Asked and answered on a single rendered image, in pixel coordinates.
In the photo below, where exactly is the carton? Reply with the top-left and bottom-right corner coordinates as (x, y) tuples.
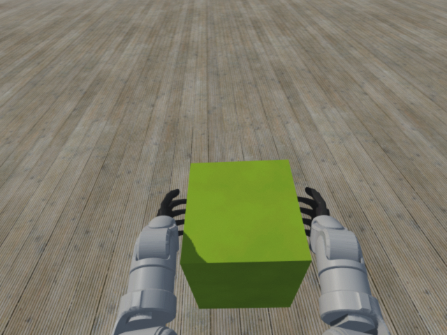
(180, 160), (312, 309)

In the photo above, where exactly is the left robot hand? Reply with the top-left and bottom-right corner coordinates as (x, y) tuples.
(156, 189), (186, 236)

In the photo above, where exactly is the left robot forearm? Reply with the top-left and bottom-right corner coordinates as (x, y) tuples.
(111, 216), (179, 335)

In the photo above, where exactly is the right robot forearm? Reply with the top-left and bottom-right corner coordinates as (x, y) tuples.
(309, 215), (391, 335)

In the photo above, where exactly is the right robot hand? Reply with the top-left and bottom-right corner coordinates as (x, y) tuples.
(298, 187), (330, 237)

